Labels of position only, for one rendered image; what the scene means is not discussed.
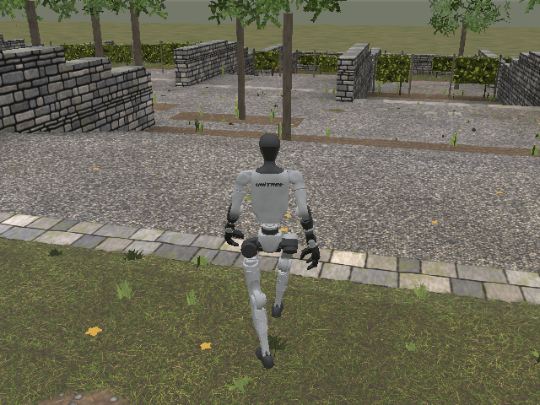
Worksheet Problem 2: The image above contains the right robot hand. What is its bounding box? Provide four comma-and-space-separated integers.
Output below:
300, 246, 320, 270

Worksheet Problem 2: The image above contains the robot left forearm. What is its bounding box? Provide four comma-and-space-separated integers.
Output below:
224, 203, 239, 233

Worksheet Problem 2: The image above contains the robot left upper arm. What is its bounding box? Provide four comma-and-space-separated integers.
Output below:
229, 170, 252, 216

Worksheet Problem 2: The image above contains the robot right upper arm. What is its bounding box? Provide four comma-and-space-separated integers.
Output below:
287, 170, 309, 218

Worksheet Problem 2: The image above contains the robot right shin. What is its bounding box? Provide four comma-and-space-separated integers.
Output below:
274, 259, 292, 308

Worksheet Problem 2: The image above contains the robot head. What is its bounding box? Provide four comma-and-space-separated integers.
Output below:
256, 133, 284, 174

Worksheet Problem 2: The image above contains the robot right forearm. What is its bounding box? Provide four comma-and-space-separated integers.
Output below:
300, 205, 318, 248

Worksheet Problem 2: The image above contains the left robot hand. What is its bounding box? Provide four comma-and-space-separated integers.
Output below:
224, 229, 245, 246

